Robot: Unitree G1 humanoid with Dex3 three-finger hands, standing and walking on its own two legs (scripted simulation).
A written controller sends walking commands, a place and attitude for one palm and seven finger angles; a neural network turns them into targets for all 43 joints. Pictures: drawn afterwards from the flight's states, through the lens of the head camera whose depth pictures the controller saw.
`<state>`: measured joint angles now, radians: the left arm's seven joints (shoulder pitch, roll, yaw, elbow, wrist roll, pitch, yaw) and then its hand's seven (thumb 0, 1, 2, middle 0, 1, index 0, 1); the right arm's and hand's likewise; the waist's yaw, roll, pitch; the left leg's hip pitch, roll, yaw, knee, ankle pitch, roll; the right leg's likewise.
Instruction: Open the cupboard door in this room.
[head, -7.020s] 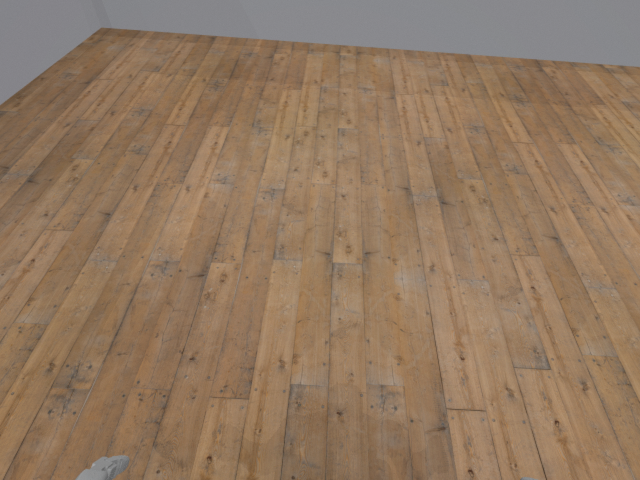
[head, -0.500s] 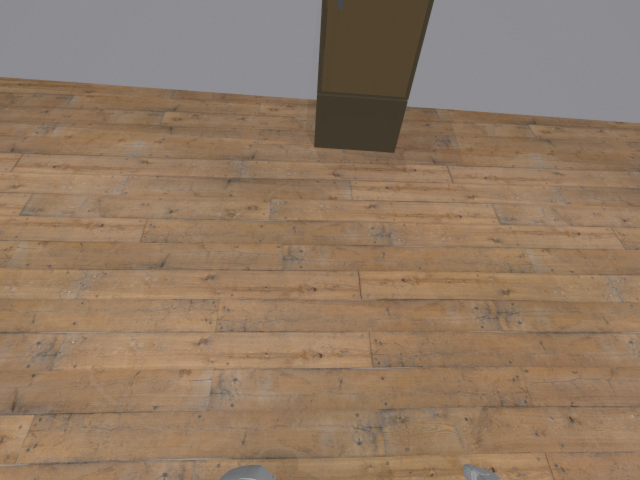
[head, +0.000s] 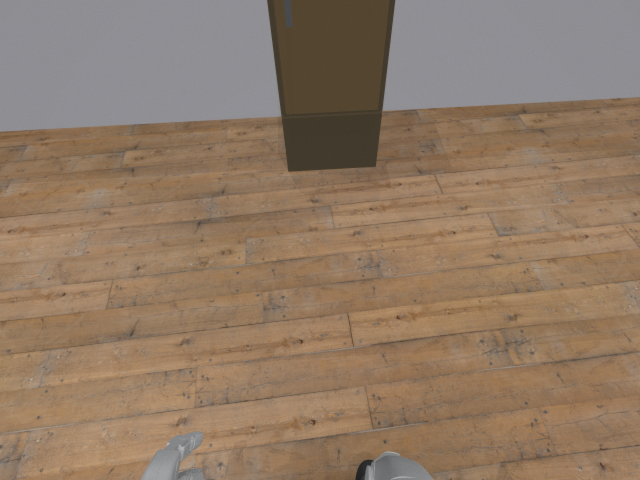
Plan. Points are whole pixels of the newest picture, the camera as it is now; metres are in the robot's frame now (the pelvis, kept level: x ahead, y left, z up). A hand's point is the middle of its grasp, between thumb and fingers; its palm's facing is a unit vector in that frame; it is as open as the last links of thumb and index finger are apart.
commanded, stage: turn or walk to find it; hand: left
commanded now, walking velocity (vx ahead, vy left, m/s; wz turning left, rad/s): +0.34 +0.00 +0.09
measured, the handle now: out of the picture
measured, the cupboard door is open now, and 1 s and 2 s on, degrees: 0 0 0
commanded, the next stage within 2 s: stand and wait in 0.10 s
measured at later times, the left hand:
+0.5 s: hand out of the picture +0.07 +0.18 -0.17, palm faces +0.11 -0.99 -0.11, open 7.3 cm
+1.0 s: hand out of the picture +0.09 +0.23 -0.15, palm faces +0.02 -0.98 -0.19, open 7.4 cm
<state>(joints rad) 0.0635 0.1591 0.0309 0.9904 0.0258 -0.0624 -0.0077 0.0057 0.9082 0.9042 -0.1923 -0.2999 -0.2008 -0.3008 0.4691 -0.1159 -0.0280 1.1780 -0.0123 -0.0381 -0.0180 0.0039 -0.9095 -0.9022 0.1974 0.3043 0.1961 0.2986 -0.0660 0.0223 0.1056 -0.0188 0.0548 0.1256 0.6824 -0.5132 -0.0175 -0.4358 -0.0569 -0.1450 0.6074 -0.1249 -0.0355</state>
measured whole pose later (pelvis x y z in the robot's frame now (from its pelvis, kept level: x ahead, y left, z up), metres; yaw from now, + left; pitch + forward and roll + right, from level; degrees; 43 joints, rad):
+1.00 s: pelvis +0.11 +0.06 +0.03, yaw +0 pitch -2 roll +0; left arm 0.30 0.15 0.00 1.17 0.01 0.00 0.04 0.01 0.91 0.90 -0.19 -0.30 -0.20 -0.30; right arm 0.32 -0.10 0.01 1.18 -0.01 -0.01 -0.03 0.00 -0.91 -0.90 0.20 0.30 0.20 0.30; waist 0.00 -0.01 0.04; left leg -0.11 0.00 0.15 0.37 -0.23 0.04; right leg -0.13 -0.11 -0.11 0.39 -0.22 0.06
